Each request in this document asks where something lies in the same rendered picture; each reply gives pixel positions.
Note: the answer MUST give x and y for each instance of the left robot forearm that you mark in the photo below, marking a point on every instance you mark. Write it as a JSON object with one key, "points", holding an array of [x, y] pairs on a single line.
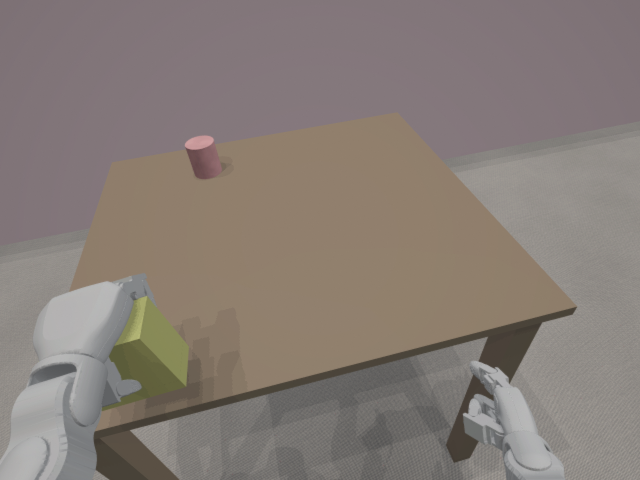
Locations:
{"points": [[53, 421]]}

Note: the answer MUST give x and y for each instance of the left robot hand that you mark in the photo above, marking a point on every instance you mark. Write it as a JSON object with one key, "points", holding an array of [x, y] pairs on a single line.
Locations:
{"points": [[89, 321]]}

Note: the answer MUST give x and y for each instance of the table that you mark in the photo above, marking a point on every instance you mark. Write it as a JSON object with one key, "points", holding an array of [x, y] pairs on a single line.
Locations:
{"points": [[314, 253]]}

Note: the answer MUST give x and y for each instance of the sponge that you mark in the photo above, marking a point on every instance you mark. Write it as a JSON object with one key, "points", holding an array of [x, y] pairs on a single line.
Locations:
{"points": [[151, 352]]}

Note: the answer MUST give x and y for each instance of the right robot forearm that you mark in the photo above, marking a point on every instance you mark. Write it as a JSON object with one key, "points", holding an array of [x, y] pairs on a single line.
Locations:
{"points": [[527, 456]]}

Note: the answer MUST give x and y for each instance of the right robot hand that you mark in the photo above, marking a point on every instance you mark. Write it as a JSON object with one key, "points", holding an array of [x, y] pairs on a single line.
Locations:
{"points": [[490, 421]]}

